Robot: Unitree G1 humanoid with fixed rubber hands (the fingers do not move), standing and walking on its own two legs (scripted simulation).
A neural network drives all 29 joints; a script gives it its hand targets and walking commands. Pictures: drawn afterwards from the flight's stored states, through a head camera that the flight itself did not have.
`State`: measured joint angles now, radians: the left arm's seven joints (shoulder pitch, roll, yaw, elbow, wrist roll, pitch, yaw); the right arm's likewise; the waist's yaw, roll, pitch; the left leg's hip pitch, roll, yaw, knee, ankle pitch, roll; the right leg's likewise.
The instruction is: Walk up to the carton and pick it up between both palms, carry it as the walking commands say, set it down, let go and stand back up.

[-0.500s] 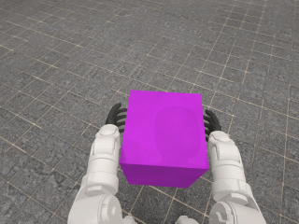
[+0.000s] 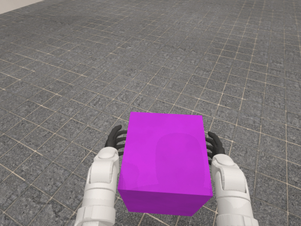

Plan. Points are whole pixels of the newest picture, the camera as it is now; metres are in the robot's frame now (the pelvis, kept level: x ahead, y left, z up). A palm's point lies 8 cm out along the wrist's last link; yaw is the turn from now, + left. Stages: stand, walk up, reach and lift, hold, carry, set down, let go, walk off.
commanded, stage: reach and lift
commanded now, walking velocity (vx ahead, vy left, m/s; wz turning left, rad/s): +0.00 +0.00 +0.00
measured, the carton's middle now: (162, 166) +0.30 -0.01 -0.03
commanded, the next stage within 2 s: hold in 1.12 s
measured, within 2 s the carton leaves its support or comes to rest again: neither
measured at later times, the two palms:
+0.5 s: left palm (107, 156) +0.29 +0.14 +0.04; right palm (215, 159) +0.28 -0.15 +0.04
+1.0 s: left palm (106, 158) +0.28 +0.14 +0.05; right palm (215, 161) +0.28 -0.15 +0.04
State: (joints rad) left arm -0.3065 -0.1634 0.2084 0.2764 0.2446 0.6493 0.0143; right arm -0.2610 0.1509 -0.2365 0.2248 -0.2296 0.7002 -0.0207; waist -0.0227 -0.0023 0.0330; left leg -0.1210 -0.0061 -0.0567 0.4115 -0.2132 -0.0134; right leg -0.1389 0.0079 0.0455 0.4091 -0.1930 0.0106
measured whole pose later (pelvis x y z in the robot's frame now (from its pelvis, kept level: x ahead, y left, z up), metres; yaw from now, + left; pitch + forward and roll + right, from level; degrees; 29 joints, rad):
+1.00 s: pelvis -0.01 +0.00 +0.00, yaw +0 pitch -8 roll +0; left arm -0.29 -0.16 0.19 0.24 0.25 0.72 0.01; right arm -0.25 0.15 -0.22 0.19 -0.23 0.77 -0.02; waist 0.01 0.01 0.07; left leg -0.07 0.00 -0.06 0.41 -0.21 -0.02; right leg -0.09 0.01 0.04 0.40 -0.18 0.01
